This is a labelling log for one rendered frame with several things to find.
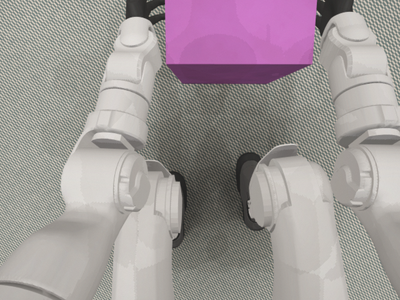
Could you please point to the robot left thigh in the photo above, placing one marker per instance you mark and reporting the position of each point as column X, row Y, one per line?
column 142, row 261

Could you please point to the robot right forearm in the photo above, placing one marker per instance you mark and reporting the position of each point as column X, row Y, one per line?
column 361, row 86

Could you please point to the right robot upper arm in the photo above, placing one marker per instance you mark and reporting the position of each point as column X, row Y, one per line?
column 366, row 178

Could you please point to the robot left hand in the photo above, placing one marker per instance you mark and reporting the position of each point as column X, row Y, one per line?
column 142, row 8

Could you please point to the robot thigh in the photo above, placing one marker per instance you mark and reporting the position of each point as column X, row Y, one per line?
column 142, row 261
column 308, row 263

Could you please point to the robot right hand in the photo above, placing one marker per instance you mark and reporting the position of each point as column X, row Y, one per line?
column 330, row 8

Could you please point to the robot left forearm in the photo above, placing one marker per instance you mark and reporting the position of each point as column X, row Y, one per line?
column 119, row 119

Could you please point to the left robot upper arm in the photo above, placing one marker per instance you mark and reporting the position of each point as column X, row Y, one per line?
column 67, row 259

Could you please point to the carton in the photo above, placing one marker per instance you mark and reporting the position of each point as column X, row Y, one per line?
column 238, row 41

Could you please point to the robot right thigh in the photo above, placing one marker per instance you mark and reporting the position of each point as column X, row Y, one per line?
column 308, row 263

